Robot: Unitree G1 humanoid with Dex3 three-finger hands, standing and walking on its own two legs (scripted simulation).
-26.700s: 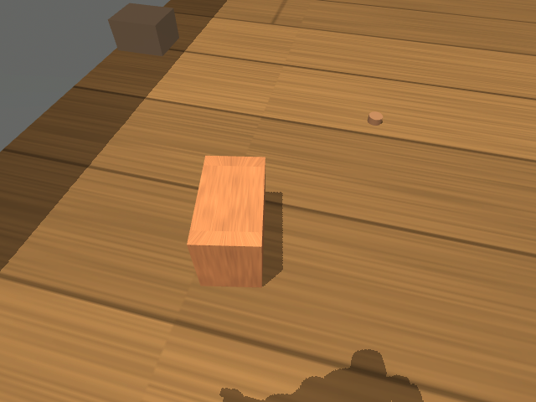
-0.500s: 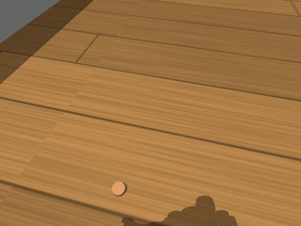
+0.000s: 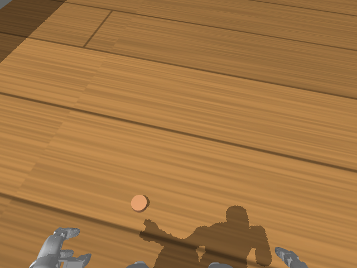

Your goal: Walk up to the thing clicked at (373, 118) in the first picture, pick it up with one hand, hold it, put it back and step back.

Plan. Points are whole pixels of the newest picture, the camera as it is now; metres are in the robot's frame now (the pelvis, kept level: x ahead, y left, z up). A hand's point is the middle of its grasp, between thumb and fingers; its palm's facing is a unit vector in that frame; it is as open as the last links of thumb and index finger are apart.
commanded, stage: rise first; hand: left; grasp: from above
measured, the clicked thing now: (139, 203) +0.46 +0.18 -0.74
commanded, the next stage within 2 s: none
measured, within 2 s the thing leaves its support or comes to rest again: neither
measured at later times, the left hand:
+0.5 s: hand out of the picture +0.13 +0.26 -0.23, palm faces -0.24 -0.83 -0.50, open 13.7 cm
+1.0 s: hand (106, 231) +0.27 +0.26 -0.44, palm faces -0.47 -0.33 -0.82, open 13.5 cm
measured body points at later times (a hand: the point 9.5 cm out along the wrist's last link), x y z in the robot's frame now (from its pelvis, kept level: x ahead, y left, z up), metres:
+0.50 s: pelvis -0.01 +0.00 -0.08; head +0.10 +0.02 +0.36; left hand +0.15 +0.30 -0.19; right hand +0.17 -0.24 -0.17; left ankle +0.02 +0.13 -0.72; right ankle -0.01 -0.14 -0.72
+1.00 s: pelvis -0.08 -0.01 -0.29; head +0.12 +0.00 +0.12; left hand +0.30 +0.27 -0.39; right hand +0.07 -0.27 -0.42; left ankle +0.01 +0.13 -0.72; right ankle -0.01 -0.14 -0.72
